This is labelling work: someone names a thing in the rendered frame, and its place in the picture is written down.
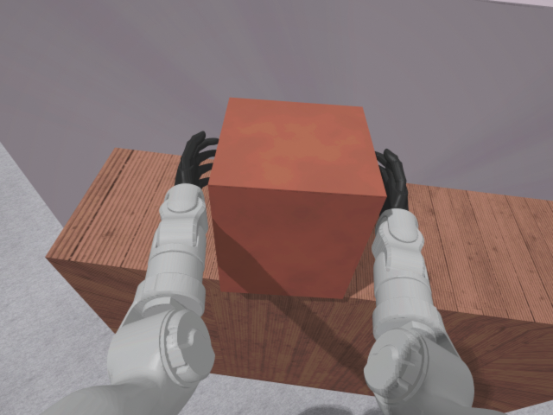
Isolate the right robot hand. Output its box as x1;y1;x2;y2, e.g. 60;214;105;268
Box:
375;149;409;217

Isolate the left robot forearm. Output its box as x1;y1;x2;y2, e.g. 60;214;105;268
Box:
107;183;208;376

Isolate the right robot forearm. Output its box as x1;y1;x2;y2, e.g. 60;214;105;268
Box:
372;208;461;359

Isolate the robot right upper arm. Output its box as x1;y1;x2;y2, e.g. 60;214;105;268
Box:
364;328;507;415

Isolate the left robot hand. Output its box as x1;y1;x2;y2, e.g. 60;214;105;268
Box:
175;131;219;189

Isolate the carton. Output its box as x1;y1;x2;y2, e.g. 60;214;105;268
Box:
208;98;387;299

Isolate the pedestal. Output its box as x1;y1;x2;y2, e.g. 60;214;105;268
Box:
45;148;553;413

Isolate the robot left upper arm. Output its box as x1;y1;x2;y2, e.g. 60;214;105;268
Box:
39;308;215;415

